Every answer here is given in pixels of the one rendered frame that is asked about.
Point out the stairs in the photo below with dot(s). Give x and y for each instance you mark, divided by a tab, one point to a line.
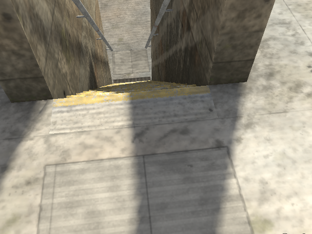
131	87

